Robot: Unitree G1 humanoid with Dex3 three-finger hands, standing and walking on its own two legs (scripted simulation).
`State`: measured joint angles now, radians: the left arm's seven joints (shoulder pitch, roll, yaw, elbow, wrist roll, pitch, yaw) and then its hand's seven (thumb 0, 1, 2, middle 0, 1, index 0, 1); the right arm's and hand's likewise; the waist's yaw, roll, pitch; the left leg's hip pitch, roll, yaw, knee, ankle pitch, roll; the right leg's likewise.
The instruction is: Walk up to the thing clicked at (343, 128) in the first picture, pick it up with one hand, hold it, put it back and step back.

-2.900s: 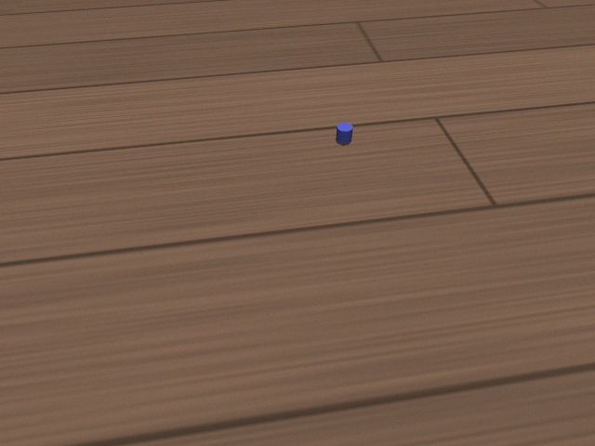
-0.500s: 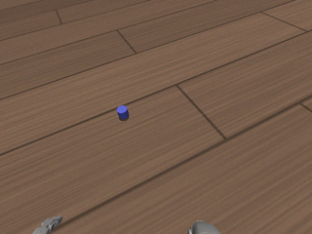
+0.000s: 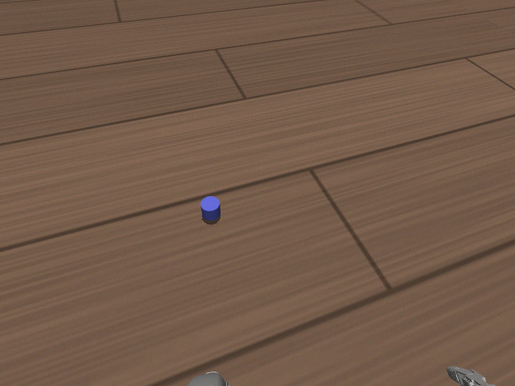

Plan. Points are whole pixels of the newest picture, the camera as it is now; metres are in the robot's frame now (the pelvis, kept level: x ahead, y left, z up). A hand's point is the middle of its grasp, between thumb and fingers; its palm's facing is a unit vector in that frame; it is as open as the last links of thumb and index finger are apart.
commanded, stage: walk up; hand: left
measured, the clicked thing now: (210, 208) +0.94 +0.25 -0.71
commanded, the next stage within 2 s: none
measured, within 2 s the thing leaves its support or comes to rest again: neither
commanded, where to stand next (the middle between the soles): +0.55 +0.01 m, yaw -1 degrees
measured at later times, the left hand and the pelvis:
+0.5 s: hand (143, 290) +0.29 +0.25 -0.12, palm faces -0.07 -0.91 -0.41, open 7.4 cm; pelvis +0.19 -0.03 +0.00, yaw -1 degrees
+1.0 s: hand (135, 256) +0.38 +0.30 -0.15, palm faces -0.03 -0.94 -0.35, open 7.4 cm; pelvis +0.35 +0.02 +0.00, yaw +0 degrees
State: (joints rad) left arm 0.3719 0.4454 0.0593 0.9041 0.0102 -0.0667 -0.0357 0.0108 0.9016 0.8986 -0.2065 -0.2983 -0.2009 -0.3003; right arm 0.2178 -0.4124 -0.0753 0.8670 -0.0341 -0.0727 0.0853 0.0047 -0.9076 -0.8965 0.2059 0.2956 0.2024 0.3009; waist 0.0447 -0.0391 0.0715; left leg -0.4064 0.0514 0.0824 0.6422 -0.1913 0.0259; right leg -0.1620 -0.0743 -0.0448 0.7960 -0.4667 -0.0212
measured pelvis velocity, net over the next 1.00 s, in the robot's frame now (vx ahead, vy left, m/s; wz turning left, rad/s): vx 0.35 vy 0.02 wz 0.00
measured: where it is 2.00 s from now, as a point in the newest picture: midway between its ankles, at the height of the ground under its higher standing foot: (257, 299)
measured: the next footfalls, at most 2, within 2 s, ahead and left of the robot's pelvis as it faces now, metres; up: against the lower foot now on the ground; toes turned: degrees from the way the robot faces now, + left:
right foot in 0.44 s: +0.32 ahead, -0.14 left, +0.00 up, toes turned -5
left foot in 0.92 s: +0.46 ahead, +0.13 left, +0.00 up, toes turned +5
